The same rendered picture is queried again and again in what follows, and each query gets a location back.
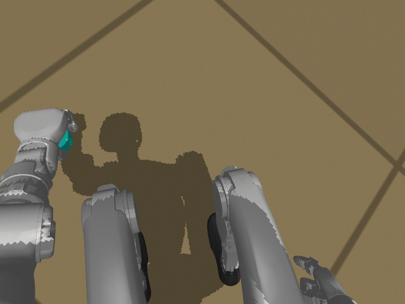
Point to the tin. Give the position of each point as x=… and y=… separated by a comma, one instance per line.
x=66, y=142

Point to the left robot arm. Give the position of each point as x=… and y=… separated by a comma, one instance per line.
x=27, y=229

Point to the right robot hand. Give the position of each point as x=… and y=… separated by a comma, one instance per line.
x=323, y=287

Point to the left robot foot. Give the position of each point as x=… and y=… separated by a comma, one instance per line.
x=143, y=250

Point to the right robot foot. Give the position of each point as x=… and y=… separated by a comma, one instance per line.
x=227, y=277

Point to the left robot hand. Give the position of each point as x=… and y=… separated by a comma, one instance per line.
x=50, y=124

